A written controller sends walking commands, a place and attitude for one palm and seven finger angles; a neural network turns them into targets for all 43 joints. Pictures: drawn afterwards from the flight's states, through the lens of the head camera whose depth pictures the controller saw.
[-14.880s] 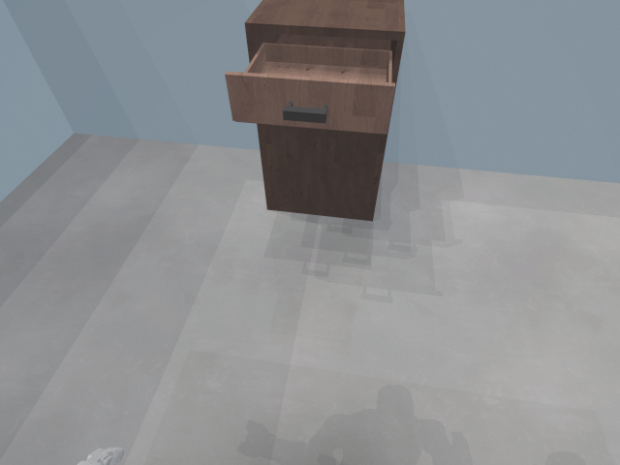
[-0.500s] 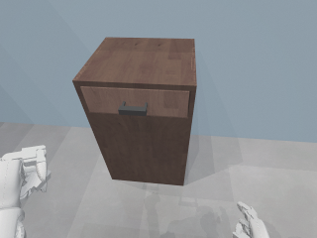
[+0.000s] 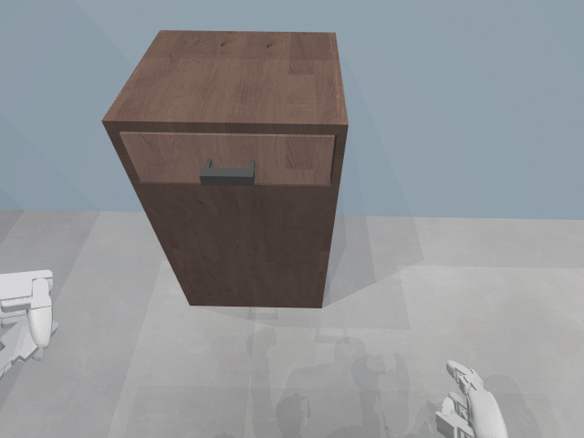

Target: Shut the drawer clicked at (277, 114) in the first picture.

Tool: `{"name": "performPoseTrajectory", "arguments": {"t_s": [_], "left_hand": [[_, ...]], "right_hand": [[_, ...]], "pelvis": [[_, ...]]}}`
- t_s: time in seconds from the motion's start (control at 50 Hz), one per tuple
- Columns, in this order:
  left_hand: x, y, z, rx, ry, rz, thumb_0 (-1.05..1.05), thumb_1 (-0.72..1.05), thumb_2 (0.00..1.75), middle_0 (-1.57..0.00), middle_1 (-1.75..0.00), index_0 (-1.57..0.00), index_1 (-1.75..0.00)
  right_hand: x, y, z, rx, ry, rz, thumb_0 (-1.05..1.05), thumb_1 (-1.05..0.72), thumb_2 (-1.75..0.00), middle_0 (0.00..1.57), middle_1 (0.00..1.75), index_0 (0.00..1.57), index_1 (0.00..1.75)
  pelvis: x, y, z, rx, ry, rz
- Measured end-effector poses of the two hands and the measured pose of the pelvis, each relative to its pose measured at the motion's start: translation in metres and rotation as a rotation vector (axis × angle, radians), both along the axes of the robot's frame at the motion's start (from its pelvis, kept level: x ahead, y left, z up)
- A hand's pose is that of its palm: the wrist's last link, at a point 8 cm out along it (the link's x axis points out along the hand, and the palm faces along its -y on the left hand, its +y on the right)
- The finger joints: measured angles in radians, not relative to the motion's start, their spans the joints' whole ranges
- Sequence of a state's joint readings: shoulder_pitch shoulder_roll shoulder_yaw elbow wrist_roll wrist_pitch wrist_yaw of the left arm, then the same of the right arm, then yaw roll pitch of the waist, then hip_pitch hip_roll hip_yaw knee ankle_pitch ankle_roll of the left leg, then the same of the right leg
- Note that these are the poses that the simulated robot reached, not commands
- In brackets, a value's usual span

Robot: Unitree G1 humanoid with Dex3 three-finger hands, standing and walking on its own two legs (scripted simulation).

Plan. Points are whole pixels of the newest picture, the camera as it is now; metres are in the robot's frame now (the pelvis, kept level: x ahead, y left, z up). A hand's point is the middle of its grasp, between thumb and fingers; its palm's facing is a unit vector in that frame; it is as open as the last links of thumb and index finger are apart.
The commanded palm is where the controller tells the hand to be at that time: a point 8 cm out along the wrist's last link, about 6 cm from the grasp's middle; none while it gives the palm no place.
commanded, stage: step back with the hand held close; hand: left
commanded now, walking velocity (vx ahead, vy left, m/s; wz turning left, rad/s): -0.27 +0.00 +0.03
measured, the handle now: (229, 169) +0.64 +0.19 -0.05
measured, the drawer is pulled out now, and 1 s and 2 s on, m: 0.00 0.00 0.00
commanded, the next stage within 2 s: stop stepping back and stand still in 1.04 s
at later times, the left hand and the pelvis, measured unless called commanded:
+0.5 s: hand (2, 422) +0.11 +0.24 +0.16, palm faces +0.43 -0.73 -0.53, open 3.2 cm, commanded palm +0.04 +0.27 +0.18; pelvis -0.07 -0.01 -0.02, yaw +3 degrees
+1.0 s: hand out of the picture +0.03 +0.22 +0.16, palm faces +0.41 -0.80 -0.45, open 3.2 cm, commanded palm -0.03 +0.25 +0.18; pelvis -0.16 -0.03 -0.02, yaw -1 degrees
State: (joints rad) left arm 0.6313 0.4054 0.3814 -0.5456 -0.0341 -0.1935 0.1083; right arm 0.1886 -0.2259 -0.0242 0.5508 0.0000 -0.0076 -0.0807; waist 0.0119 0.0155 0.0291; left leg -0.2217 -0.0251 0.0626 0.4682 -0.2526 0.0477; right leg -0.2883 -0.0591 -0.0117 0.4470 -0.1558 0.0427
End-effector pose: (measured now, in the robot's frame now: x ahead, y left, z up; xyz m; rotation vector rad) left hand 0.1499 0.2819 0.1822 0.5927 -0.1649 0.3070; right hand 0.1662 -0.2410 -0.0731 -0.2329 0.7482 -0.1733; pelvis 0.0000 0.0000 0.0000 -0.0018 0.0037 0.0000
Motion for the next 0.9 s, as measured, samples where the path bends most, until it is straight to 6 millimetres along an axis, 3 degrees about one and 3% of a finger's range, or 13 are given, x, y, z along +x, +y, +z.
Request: {"name": "performPoseTrajectory", "arguments": {"t_s": [0.2,0.4,0.5,0.6,0.74,0.9], "left_hand": [[-0.039,-0.003,-0.009,-0.03,-0.076,0.038,0.01,0.89,0.9,-1.41,-1.6,-1.4,-1.59],[-0.066,-0.006,-0.005,0.027,-0.133,0.008,0.01,0.89,0.9,-1.41,-1.6,-1.41,-1.59],[-0.083,-0.007,0.0,0.087,-0.148,0.028,0.01,0.89,0.9,-1.41,-1.6,-1.41,-1.59],[-0.097,-0.014,0.0,0.042,-0.162,0.011,0.01,0.89,0.9,-1.41,-1.6,-1.41,-1.59],[-0.116,-0.006,-0.006,0.03,-0.172,-0.02,0.01,0.89,0.9,-1.41,-1.6,-1.41,-1.59],[-0.16,-0.001,0.013,0.051,-0.212,0.052,0.01,0.89,0.9,-1.41,-1.6,-1.41,-1.59]], "right_hand": [[-0.024,0.009,0.001,0.016,-0.075,0.043,0.01,-0.91,-0.9,0.2,0.3,0.2,0.3],[-0.074,-0.007,-0.005,-0.037,-0.012,0.03,0.01,-0.91,-0.9,0.2,0.3,0.2,0.3],[-0.083,-0.015,-0.014,-0.029,-0.012,0.03,0.01,-0.91,-0.9,0.2,0.3,0.2,0.3],[-0.091,-0.017,-0.016,-0.024,-0.005,0.036,0.01,-0.91,-0.9,0.2,0.3,0.2,0.3],[-0.112,-0.007,-0.009,-0.045,-0.029,0.022,0.01,-0.91,-0.9,0.2,0.3,0.2,0.3],[-0.132,0.01,-0.008,0.016,-0.035,0.089,0.01,-0.91,-0.9,0.2,0.3,0.2,0.3]], "pelvis": [[-0.035,-0.004,-0.008,-0.007,-0.02,0.004],[-0.061,-0.01,-0.012,-0.016,-0.017,0.06],[-0.071,-0.015,-0.017,-0.015,-0.024,0.056],[-0.087,-0.015,-0.017,-0.013,-0.017,0.055],[-0.113,-0.007,-0.018,-0.048,-0.013,0.074],[-0.135,-0.019,-0.012,-0.067,0.068,0.066]]}}
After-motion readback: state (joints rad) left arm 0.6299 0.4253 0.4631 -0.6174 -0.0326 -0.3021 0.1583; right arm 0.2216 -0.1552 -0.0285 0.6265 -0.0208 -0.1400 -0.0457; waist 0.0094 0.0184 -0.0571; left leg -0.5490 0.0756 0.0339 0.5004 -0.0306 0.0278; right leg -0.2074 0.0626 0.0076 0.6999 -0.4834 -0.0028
